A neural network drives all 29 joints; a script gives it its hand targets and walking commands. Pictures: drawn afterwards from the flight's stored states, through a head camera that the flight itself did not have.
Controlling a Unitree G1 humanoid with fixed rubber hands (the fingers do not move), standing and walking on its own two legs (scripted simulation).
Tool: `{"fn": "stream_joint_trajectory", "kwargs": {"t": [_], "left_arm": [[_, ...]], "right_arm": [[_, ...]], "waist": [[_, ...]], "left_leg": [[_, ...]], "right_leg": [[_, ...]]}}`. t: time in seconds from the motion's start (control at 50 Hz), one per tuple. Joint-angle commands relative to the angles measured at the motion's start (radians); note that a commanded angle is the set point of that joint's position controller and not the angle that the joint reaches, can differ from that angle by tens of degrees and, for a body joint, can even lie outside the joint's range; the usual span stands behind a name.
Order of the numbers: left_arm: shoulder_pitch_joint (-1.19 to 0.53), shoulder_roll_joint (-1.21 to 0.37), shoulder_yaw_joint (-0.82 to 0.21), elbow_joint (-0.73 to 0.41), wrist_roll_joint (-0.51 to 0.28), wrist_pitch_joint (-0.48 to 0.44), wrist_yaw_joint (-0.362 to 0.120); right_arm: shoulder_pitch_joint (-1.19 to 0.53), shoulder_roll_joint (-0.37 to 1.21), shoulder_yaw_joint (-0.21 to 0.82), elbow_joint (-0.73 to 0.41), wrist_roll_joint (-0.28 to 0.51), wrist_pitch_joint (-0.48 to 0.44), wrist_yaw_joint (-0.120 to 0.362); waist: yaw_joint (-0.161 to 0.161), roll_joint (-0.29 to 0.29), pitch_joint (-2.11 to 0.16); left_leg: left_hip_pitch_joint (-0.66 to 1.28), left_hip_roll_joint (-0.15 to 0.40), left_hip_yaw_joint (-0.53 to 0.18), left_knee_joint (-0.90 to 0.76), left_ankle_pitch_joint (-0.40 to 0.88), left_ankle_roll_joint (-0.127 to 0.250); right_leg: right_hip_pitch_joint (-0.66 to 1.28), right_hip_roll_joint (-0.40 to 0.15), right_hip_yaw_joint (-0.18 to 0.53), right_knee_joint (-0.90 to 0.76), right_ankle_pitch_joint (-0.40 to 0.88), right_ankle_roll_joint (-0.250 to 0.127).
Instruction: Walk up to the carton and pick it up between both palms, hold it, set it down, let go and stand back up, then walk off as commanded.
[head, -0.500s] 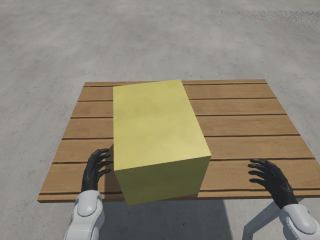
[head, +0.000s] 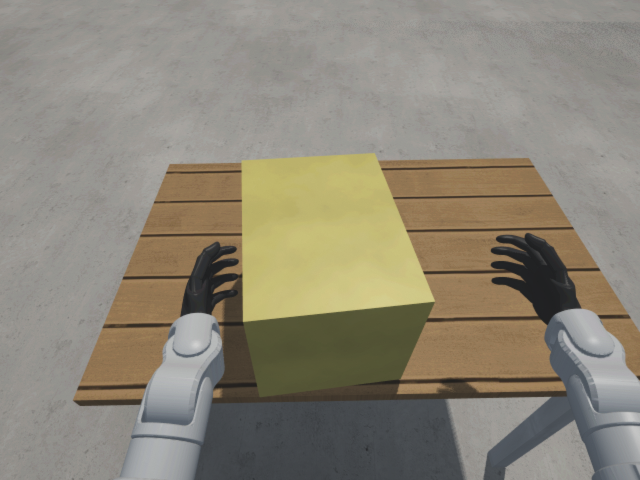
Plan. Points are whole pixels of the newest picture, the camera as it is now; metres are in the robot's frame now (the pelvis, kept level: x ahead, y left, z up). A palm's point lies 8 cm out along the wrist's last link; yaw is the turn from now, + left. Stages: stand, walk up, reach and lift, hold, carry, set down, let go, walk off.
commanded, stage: reach and lift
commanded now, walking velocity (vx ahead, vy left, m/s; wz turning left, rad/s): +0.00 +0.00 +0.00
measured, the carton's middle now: (320, 268) +0.43 +0.03 -0.01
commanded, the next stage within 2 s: none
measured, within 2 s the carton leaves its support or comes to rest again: neither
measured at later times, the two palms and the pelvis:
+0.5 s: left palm (202, 229) +0.36 +0.17 +0.15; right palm (537, 229) +0.38 -0.24 +0.13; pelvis -0.01 +0.00 +0.00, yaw +0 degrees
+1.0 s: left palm (202, 209) +0.41 +0.18 +0.14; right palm (508, 210) +0.43 -0.22 +0.12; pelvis +0.00 +0.00 +0.00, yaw +0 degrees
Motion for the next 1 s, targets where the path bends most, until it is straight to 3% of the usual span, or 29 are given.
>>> {"fn": "stream_joint_trajectory", "kwargs": {"t": [0.0,0.24,0.38,0.52,0.68,0.8,0.92,0.98], "left_arm": [[-0.366,0.063,0.13,-0.224,-0.067,0.035,0.008],[-0.608,0.12,0.189,0.025,-0.05,0.157,0.007],[-0.76,0.164,0.194,0.125,-0.065,0.154,0.01],[-0.865,0.207,0.216,0.207,-0.066,0.133,0.013],[-0.959,0.229,0.223,0.289,-0.069,0.085,0.008],[-0.961,0.21,0.215,0.398,-0.062,0.025,-0.004],[-0.895,0.155,0.196,0.459,-0.047,-0.088,-0.027],[-0.858,0.133,0.186,0.552,-0.038,-0.152,-0.043]], "right_arm": [[-0.457,-0.213,-0.007,-0.099,0.133,0.018,-0.019],[-0.764,-0.227,0.024,0.067,0.149,0.105,-0.022],[-0.902,-0.235,0.044,0.162,0.155,0.126,-0.013],[-1.015,-0.257,0.075,0.234,0.18,0.117,-0.009],[-1.113,-0.261,0.108,0.296,0.195,0.09,-0.013],[-1.121,-0.236,0.129,0.404,0.188,0.06,-0.014],[-1.048,-0.186,0.144,0.472,0.169,-0.024,-0.013],[-1.013,-0.166,0.149,0.517,0.158,-0.076,-0.011]], "waist": [[0.09,-0.037,-0.336],[0.124,-0.073,-0.344],[0.134,-0.064,-0.419],[0.158,-0.066,-0.523],[0.172,-0.067,-0.634],[0.178,-0.059,-0.651],[0.173,-0.044,-0.654],[0.172,-0.051,-0.64]], "left_leg": [[0.046,-0.041,0.019,-0.087,0.251,0.014],[-0.064,-0.041,0.025,-0.103,0.149,0.039],[-0.088,-0.039,0.029,-0.089,0.145,0.04],[-0.098,-0.044,0.03,-0.062,0.209,0.031],[-0.117,-0.05,0.033,-0.031,0.282,0.018],[-0.126,-0.052,0.03,-0.015,0.315,0.01],[-0.113,-0.053,0.026,0.005,0.364,0.0],[-0.127,-0.053,0.025,0.011,0.355,0.0]], "right_leg": [[0.026,0.066,0.018,-0.176,0.396,-0.016],[0.045,0.061,0.022,-0.174,0.332,-0.002],[0.056,0.064,0.014,-0.162,0.338,0.006],[0.093,0.069,0.009,-0.135,0.444,0.014],[0.126,0.07,0.007,-0.104,0.585,0.025],[0.121,0.07,0.003,-0.096,0.63,0.031],[0.092,0.074,-0.009,-0.09,0.648,0.032],[0.068,0.073,-0.015,-0.094,0.622,0.032]]}}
